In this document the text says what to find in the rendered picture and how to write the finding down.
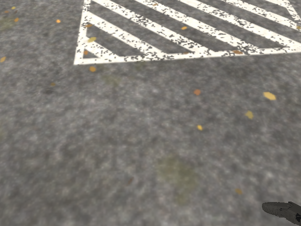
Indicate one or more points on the right robot hand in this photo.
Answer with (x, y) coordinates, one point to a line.
(289, 210)

